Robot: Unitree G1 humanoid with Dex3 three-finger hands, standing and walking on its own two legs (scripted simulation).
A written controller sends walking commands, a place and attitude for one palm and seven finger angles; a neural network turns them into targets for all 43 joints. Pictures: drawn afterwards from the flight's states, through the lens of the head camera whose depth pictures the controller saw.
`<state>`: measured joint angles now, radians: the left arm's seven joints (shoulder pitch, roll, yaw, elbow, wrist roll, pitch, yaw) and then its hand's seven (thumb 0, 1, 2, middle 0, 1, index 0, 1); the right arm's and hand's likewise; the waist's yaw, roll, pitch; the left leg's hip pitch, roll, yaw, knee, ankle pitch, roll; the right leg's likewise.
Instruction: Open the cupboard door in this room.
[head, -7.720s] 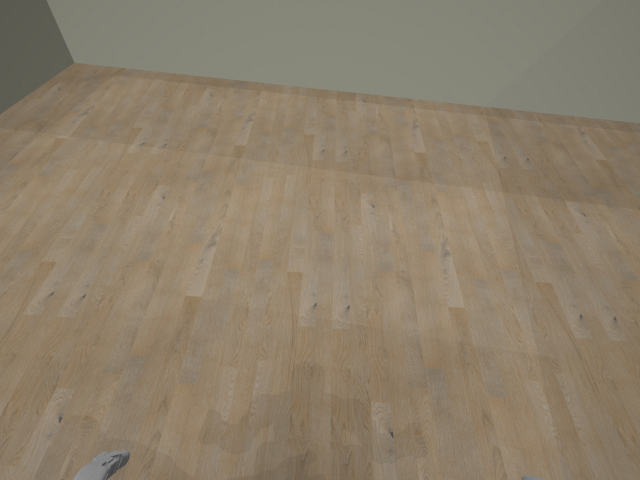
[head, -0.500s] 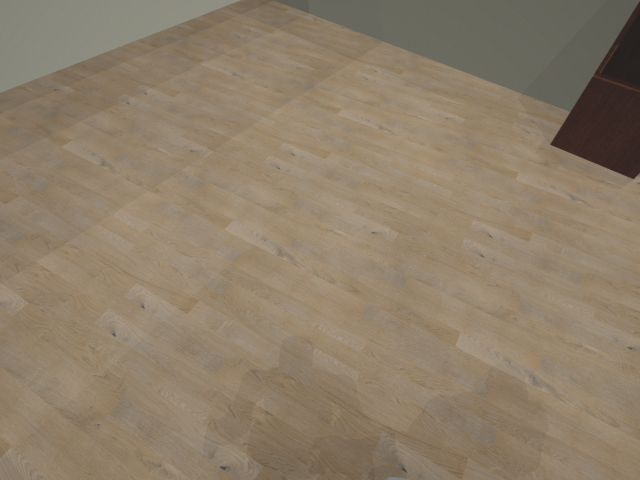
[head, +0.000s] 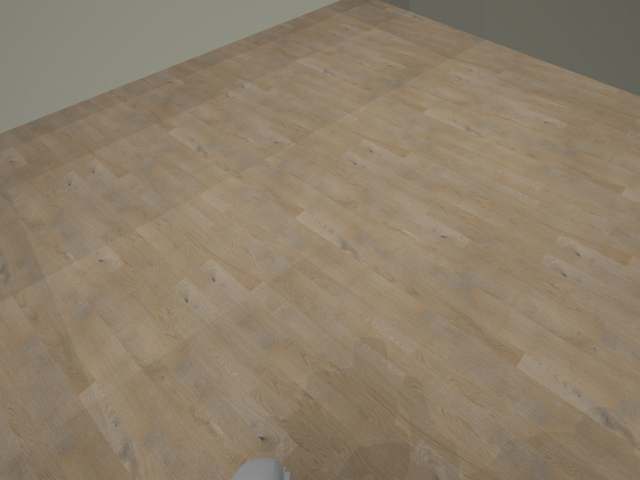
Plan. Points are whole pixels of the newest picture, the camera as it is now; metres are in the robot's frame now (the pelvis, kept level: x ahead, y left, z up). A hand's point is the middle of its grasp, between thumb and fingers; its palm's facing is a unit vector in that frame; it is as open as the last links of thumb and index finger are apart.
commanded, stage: turn or walk to find it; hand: left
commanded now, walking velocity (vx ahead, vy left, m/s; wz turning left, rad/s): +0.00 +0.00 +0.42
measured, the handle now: out of the picture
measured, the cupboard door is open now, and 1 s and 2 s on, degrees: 0 0 0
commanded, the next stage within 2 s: none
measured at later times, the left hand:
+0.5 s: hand out of the picture +0.03 +0.27 -0.16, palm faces +0.24 -0.94 -0.26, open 7.4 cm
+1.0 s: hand out of the picture -0.05 +0.17 -0.15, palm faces +0.45 -0.85 -0.27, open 7.4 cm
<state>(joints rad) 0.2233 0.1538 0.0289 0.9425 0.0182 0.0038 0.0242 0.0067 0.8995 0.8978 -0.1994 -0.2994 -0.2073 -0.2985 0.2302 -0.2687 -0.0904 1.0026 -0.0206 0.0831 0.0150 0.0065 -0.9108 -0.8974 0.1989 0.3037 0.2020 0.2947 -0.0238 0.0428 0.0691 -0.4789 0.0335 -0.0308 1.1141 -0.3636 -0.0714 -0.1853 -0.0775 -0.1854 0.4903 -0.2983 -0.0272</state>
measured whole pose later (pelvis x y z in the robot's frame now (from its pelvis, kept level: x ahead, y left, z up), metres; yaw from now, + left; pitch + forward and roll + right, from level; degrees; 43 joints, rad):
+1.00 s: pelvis -0.03 -0.02 +0.00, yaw +26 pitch -1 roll +2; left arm 0.23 0.15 0.03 0.94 0.02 0.00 0.02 0.01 0.90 0.90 -0.20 -0.30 -0.21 -0.30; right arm 0.25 -0.26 -0.09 1.02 -0.02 0.09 0.01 0.01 -0.91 -0.90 0.20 0.30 0.20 0.29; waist -0.02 0.04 0.07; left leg -0.44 0.05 -0.02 1.06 -0.38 -0.08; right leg -0.20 -0.09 -0.22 0.49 -0.28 -0.04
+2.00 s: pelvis -0.05 -0.06 +0.00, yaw +51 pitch -1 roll +2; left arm 0.22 0.16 0.04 0.94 0.02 0.00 0.03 0.01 0.91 0.90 -0.20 -0.30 -0.21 -0.30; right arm 0.24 -0.25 -0.09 1.02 -0.02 0.09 0.01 0.01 -0.91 -0.90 0.20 0.30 0.20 0.29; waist -0.02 0.03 0.07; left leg -0.42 0.05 -0.01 1.03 -0.39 -0.07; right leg -0.21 -0.10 -0.23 0.50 -0.27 -0.04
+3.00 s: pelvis -0.08 -0.12 +0.00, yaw +77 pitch -1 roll +2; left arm 0.22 0.16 0.03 0.95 0.02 0.01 0.02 0.01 0.90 0.90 -0.20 -0.30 -0.21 -0.30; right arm 0.23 -0.25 -0.08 1.01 -0.02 0.09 0.02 0.01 -0.91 -0.90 0.20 0.30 0.20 0.29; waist -0.01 0.02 0.08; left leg -0.40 0.05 -0.01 0.99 -0.41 -0.07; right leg -0.22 -0.11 -0.23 0.50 -0.26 -0.03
